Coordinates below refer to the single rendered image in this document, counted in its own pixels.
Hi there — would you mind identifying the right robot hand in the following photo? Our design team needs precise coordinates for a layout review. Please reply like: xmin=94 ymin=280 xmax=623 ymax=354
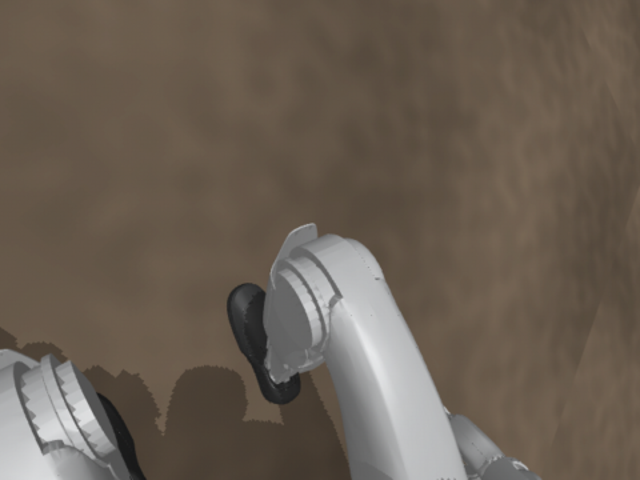
xmin=443 ymin=405 xmax=506 ymax=480

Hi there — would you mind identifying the right robot arm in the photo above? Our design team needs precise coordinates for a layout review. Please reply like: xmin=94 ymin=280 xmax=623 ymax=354
xmin=481 ymin=457 xmax=542 ymax=480

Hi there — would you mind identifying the left robot foot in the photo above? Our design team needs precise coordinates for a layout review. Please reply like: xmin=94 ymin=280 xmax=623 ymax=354
xmin=96 ymin=392 xmax=146 ymax=480

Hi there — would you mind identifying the right robot foot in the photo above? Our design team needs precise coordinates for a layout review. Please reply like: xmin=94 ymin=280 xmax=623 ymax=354
xmin=227 ymin=283 xmax=301 ymax=405

